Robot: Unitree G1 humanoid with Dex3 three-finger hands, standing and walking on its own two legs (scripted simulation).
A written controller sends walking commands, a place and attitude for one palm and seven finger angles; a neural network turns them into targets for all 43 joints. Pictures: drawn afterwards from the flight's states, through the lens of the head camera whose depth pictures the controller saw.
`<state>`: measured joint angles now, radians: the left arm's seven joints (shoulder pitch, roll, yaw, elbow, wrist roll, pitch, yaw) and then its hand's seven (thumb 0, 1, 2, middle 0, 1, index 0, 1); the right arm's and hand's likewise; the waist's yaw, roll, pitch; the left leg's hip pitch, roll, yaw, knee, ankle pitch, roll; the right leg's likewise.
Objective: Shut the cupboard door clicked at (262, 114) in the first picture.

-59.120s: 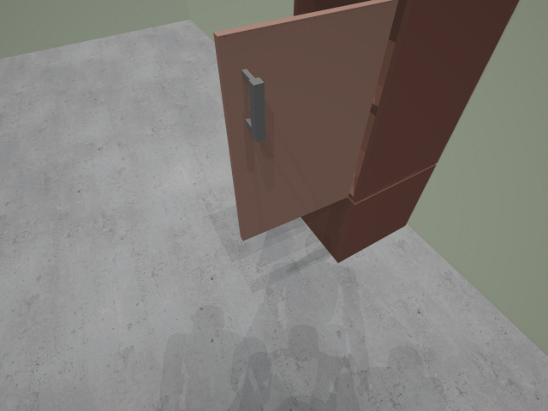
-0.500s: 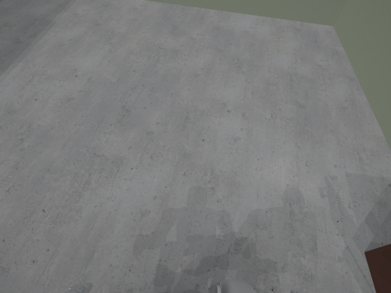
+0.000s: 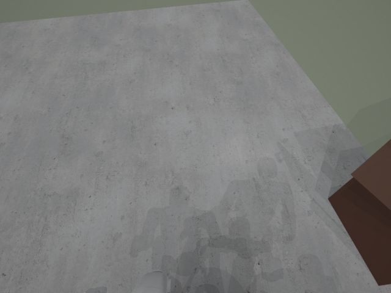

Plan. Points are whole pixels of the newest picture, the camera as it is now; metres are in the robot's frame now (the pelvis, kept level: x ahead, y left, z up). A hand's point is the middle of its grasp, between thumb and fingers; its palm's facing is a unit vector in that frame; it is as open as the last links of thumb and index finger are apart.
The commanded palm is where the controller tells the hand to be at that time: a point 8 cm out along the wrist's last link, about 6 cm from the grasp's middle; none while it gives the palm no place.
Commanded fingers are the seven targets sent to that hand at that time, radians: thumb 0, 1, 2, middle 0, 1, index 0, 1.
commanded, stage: turn to face it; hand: left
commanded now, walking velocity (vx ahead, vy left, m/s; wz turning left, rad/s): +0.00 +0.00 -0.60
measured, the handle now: out of the picture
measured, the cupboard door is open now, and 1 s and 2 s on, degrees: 19 19 19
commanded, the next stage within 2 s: take the last steps up to it in 1.46 s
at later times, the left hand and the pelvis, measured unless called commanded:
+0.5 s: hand (122, 265) +0.19 +0.19 -0.16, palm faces -0.31 -0.91 -0.26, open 7.4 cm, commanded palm none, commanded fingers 0.00 0.90 0.90 -0.20 -0.30 -0.20 -0.30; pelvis +0.01 +0.01 -0.01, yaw -19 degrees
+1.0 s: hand (140, 246) +0.24 +0.16 -0.18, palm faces -0.54 -0.82 -0.20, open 7.4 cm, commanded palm none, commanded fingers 0.00 0.90 0.90 -0.20 -0.30 -0.20 -0.30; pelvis +0.05 +0.03 +0.00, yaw -36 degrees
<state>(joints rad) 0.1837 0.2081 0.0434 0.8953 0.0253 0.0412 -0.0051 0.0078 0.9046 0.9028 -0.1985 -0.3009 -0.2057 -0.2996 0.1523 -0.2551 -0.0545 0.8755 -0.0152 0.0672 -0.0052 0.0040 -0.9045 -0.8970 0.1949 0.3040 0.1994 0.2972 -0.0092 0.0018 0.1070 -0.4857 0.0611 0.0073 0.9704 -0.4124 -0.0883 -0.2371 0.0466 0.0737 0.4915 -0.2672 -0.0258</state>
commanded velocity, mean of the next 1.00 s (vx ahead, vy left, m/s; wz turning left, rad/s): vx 0.00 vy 0.00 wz -0.60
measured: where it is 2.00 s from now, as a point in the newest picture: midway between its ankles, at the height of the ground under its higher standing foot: outside the picture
